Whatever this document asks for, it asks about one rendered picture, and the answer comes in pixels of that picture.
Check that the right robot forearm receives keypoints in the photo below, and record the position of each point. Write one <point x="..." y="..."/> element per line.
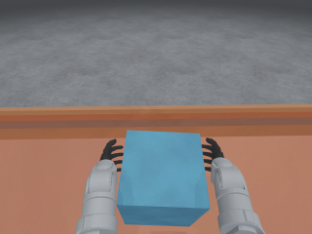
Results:
<point x="236" y="213"/>

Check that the robot right hand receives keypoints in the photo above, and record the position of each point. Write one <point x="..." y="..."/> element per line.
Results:
<point x="216" y="152"/>

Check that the left robot forearm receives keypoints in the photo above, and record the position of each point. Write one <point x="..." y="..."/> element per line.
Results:
<point x="99" y="201"/>

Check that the robot left hand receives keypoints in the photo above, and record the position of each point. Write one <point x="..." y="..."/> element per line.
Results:
<point x="108" y="149"/>

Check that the carton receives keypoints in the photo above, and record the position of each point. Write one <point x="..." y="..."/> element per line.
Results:
<point x="163" y="179"/>

